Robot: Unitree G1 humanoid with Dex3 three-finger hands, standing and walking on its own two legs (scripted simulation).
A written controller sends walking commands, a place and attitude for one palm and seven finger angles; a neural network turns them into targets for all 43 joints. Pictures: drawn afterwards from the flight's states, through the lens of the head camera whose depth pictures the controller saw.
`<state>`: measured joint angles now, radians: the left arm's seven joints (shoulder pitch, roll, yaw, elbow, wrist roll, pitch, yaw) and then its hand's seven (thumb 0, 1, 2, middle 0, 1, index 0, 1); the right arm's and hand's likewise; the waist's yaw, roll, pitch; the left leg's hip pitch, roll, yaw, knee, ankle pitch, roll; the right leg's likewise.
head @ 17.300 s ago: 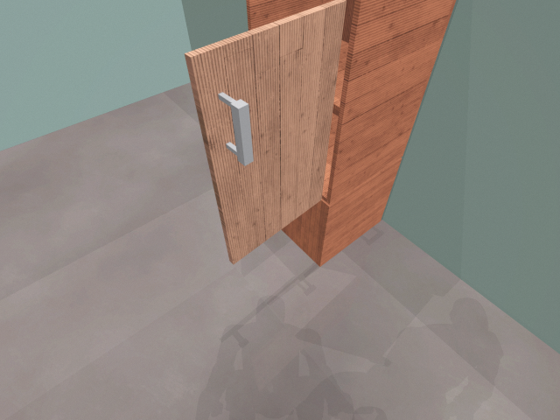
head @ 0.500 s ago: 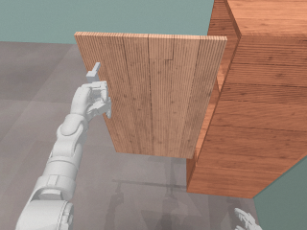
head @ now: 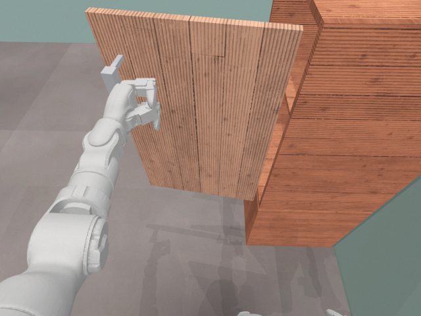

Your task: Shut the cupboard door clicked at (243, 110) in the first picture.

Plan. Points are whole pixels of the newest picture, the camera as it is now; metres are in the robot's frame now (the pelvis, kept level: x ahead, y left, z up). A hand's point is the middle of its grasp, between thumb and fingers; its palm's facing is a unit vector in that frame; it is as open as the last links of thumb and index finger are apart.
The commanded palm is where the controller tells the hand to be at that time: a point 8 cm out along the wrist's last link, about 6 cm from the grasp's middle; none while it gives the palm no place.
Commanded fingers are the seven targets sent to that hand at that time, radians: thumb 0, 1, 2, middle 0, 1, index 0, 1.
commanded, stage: push the door shut along its arc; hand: left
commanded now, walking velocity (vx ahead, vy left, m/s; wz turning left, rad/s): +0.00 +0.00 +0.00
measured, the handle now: (122, 90) +0.54 +0.16 +0.13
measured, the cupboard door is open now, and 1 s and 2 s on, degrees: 82 67 58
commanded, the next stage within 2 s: pull the fist back off the door in 0.94 s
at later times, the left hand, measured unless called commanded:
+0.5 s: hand (168, 94) +0.51 +0.06 +0.14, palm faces -0.37 -0.93 -0.02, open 3.0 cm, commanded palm +0.52 +0.11 +0.13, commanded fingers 0.00 0.90 0.90 -1.30 -1.50 -1.30 -1.50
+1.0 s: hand (183, 81) +0.55 +0.03 +0.14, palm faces -0.44 -0.90 -0.01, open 3.4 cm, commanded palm +0.59 +0.06 +0.13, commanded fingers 0.00 0.90 0.90 -1.30 -1.50 -1.30 -1.50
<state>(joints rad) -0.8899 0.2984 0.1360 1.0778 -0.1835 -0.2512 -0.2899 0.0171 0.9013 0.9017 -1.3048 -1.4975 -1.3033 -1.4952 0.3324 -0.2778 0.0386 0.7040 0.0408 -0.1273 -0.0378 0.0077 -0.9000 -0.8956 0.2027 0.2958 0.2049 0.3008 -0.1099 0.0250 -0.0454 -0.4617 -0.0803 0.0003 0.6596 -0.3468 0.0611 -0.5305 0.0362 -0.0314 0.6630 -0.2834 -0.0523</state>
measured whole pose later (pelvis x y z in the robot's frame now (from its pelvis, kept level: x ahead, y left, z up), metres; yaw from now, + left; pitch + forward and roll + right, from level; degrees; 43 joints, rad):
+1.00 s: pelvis +0.00 -0.01 -0.02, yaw +1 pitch +20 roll -1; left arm -1.36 0.45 0.12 1.36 -0.15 -0.18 -0.41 -0.01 1.04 1.03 -1.30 -1.50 -1.30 -1.50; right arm 0.38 -0.30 0.03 0.77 0.00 -0.12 -0.06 0.00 -0.90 -0.90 0.20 0.30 0.21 0.30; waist -0.23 0.03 -0.04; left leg -0.77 -0.06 -0.02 0.83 -0.40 0.05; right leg -0.81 0.05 -0.07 0.78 -0.31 -0.06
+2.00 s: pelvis -0.01 -0.02 +0.00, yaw -1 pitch +10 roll +1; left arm -0.97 0.11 0.09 1.13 -0.05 -0.28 0.16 0.02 0.90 0.90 -1.30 -1.50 -1.31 -1.50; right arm 0.30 -0.25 0.01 0.68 0.01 -0.03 0.03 0.00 -0.90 -0.90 0.20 0.30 0.20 0.30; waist -0.11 0.04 -0.09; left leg -0.52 -0.05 0.00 0.69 -0.35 0.03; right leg -0.58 0.07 -0.04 0.67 -0.27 -0.08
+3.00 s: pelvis +0.02 +0.02 +0.02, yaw +0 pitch -3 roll -1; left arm 0.22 0.29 0.15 -0.24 -0.06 -0.05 0.06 0.02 0.90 0.90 -0.77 -0.91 -0.77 -0.91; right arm 0.19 -0.21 0.06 0.60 0.01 0.02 -0.04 0.01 -0.90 -0.90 0.20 0.30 0.21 0.30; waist 0.06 0.10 0.00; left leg -0.06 -0.09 -0.02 0.38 -0.26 0.08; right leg -0.12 0.03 -0.03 0.37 -0.20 -0.02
